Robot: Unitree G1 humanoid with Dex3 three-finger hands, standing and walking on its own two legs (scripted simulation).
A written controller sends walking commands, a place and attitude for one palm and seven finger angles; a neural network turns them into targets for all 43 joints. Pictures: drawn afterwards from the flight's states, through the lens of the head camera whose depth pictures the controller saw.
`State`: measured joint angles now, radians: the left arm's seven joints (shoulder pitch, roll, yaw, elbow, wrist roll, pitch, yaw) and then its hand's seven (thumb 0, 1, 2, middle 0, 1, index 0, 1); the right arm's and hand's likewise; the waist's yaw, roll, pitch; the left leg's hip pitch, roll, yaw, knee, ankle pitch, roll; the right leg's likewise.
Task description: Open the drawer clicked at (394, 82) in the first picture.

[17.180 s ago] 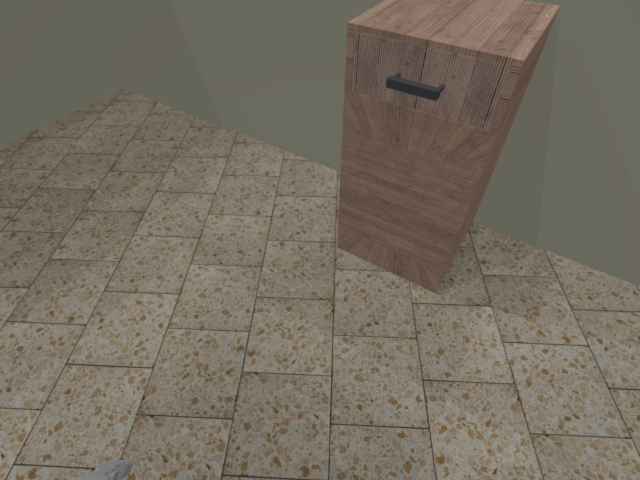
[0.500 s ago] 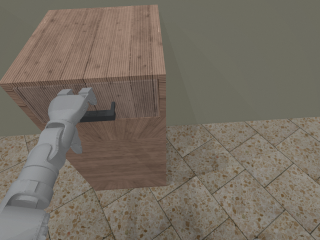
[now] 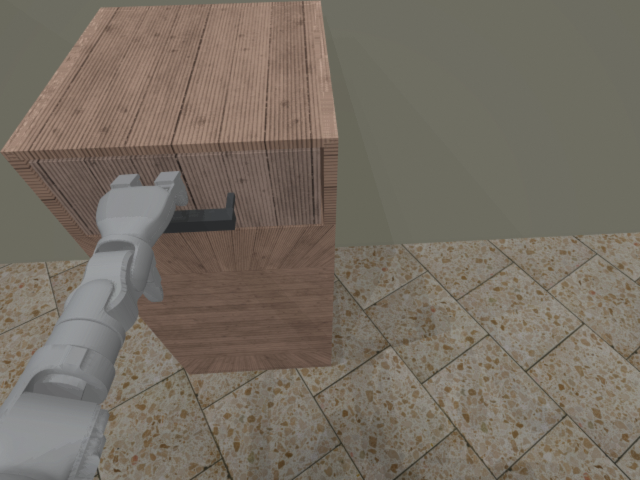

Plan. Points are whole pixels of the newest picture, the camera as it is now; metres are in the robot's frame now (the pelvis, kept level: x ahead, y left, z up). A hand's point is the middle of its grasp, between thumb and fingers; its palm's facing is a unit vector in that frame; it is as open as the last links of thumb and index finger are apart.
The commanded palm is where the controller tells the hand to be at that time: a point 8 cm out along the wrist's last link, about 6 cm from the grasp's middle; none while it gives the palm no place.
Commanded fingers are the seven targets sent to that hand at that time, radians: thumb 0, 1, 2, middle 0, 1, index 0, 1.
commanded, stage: lower the fingers behind the handle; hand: left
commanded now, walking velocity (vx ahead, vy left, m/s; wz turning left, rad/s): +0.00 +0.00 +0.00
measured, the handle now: (188, 210) +0.48 +0.22 +0.04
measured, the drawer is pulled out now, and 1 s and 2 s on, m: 0.00 0.00 0.00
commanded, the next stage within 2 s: lift the fingers back up to retry in 0.68 s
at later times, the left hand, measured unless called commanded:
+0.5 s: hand (154, 236) +0.42 +0.25 +0.05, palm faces -0.02 -0.01 -1.00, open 13.8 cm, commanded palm +0.40 +0.25 +0.07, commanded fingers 0.00 -0.50 0.30 -0.30 -1.20 -0.30 -1.20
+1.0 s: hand (153, 236) +0.42 +0.25 +0.05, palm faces -0.02 -0.02 -1.00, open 13.8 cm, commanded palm +0.40 +0.25 +0.11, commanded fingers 0.00 -0.50 0.30 -0.30 -1.20 -0.30 -1.20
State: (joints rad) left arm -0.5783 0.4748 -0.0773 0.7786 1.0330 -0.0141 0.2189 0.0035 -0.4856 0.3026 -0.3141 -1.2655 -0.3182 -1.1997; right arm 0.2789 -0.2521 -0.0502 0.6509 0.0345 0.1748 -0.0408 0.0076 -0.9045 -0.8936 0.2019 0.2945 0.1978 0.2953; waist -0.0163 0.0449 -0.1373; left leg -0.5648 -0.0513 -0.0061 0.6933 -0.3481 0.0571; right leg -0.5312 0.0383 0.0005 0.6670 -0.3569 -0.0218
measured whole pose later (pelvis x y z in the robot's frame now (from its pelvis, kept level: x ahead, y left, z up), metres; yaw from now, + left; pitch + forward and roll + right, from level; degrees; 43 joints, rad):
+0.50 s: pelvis -0.02 +0.00 -0.01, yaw -1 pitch +15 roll -1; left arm -0.66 0.52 -0.07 0.88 1.03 -0.03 0.23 0.00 -0.49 0.30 -0.27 -1.37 -0.32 -1.20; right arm 0.34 -0.26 -0.03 0.64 0.05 0.18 -0.06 0.01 -0.90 -0.89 0.20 0.29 0.20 0.30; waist -0.04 0.04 -0.16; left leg -0.67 -0.04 0.00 0.76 -0.35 0.05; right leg -0.63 0.05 0.00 0.73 -0.35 -0.03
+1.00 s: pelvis -0.02 +0.00 -0.01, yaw -1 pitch +14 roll -1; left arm -0.63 0.50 -0.07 0.84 1.02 -0.02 0.23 0.00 -0.49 0.30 -0.29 -1.31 -0.32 -1.20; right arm 0.32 -0.25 -0.03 0.63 0.05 0.17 -0.06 0.01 -0.90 -0.89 0.20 0.29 0.20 0.30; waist -0.04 0.05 -0.15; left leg -0.63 -0.04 0.00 0.74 -0.35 0.06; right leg -0.59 0.05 0.01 0.70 -0.35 -0.02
